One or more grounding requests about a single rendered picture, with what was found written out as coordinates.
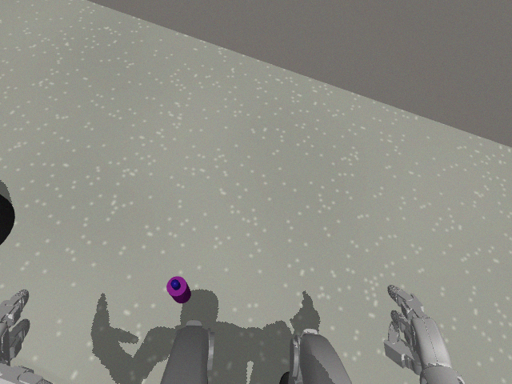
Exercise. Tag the right robot arm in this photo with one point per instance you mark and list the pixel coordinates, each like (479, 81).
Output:
(440, 375)

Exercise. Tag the left robot hand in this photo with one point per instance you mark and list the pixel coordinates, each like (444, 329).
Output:
(11, 342)

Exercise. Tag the right robot hand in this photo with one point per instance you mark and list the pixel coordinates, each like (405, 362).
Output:
(424, 346)

